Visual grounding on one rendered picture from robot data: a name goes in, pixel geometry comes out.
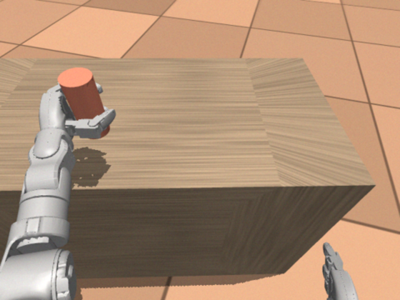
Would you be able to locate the right robot hand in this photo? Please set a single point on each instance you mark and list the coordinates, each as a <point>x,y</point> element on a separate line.
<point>338,283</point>

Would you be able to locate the left robot hand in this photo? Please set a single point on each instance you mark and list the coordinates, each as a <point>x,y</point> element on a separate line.
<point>54,112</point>

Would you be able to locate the left robot arm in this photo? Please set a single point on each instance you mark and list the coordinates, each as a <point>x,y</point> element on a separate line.
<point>32,268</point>

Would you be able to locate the can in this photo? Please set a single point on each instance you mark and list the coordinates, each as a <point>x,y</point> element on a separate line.
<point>80,90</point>

